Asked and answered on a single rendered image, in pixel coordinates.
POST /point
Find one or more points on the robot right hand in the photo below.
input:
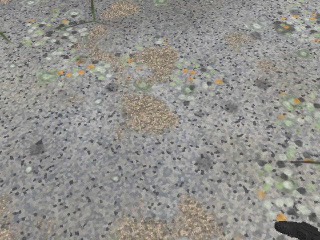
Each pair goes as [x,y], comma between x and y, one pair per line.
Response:
[302,231]

